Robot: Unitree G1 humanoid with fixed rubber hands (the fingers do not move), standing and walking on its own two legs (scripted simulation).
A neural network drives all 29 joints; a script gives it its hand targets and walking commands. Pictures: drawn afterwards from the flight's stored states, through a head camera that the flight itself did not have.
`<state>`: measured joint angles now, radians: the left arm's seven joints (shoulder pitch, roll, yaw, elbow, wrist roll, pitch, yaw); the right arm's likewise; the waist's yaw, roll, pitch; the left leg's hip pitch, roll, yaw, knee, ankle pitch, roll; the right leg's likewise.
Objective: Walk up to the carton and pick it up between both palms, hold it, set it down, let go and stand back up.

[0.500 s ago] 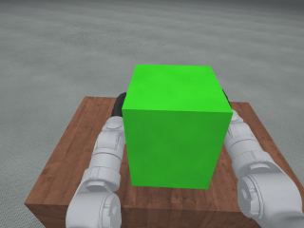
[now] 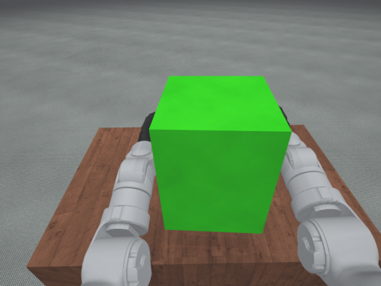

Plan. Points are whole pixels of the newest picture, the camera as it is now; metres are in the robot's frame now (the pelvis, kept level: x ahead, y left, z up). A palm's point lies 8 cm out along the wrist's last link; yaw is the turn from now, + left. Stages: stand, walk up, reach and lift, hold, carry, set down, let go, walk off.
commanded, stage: reach and lift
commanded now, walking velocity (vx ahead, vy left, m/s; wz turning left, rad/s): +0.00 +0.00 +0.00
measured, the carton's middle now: (214, 152) +0.36 -0.01 +0.16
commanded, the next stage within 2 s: hold in 0.52 s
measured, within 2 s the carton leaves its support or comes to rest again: neither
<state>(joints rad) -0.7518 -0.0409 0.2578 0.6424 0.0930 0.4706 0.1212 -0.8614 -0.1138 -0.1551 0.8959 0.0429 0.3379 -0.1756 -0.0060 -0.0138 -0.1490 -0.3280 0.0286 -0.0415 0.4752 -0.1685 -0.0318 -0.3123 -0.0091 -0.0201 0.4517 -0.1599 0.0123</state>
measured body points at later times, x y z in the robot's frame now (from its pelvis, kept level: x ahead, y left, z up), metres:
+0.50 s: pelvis +0.00 +0.01 +0.00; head -0.05 +0.02 +0.45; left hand +0.40 +0.15 +0.18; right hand +0.42 -0.15 +0.19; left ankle +0.05 +0.14 -0.74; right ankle +0.05 -0.13 -0.74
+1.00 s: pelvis +0.00 +0.00 +0.00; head -0.06 +0.01 +0.45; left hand +0.38 +0.15 +0.20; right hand +0.40 -0.15 +0.21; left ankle +0.05 +0.14 -0.74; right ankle +0.05 -0.13 -0.74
